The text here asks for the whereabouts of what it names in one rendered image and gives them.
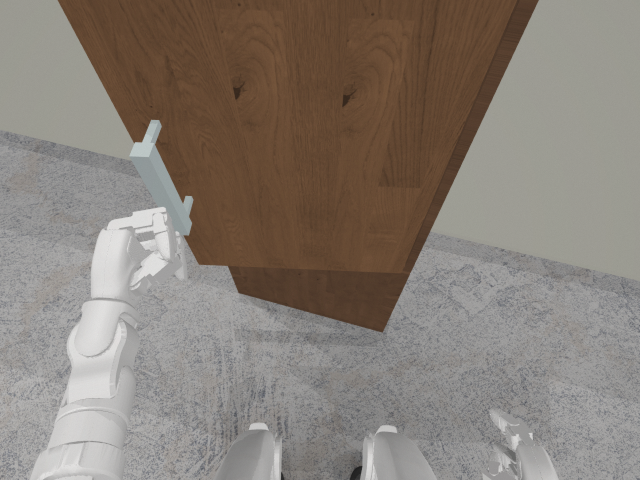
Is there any left robot hand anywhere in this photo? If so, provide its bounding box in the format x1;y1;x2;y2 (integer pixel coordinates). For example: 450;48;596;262
91;207;188;308

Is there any robot left forearm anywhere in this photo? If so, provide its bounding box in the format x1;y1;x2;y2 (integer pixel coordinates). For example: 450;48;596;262
30;298;140;480

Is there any cupboard door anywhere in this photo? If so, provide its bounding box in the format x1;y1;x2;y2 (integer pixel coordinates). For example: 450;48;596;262
58;0;517;273

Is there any robot left shin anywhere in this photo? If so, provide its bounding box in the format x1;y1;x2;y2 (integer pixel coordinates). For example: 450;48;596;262
249;423;269;431

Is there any handle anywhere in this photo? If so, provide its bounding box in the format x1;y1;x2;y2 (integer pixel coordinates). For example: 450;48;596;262
129;120;193;236

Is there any robot right thigh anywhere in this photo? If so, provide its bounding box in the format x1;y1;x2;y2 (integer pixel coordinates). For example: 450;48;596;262
362;431;437;480

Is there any right robot hand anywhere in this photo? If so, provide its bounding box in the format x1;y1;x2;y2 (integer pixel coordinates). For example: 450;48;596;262
482;407;559;480

